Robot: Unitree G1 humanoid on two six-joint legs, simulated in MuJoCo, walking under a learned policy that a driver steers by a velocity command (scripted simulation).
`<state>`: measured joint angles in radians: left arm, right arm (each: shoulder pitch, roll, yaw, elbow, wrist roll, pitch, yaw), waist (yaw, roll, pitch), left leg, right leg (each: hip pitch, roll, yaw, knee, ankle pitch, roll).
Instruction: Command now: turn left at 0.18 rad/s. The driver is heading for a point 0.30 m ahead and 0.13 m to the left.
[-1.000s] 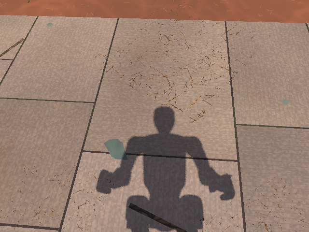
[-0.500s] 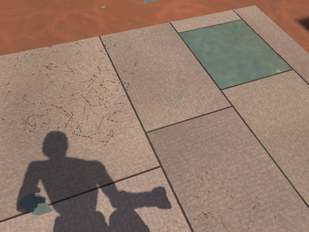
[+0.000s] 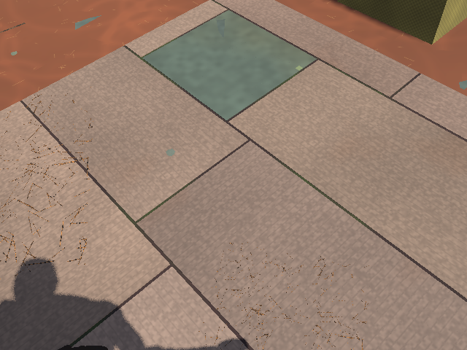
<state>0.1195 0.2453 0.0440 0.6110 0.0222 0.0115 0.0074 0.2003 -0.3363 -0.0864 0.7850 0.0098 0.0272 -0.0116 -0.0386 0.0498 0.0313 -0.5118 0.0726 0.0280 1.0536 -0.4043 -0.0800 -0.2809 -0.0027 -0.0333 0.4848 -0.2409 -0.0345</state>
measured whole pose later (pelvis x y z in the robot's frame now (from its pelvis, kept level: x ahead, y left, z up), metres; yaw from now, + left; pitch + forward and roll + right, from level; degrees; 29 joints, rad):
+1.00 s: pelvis +0.16 +0.08 +0.00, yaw +35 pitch +3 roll +0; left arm 0.17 0.28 0.06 0.71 0.00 -0.11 -0.02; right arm 0.32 -0.30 -0.04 0.67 0.01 -0.02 -0.02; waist -0.02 0.04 -0.01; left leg -0.37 -0.08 -0.14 1.07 -0.51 -0.03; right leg -0.30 0.03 0.00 0.48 -0.22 -0.02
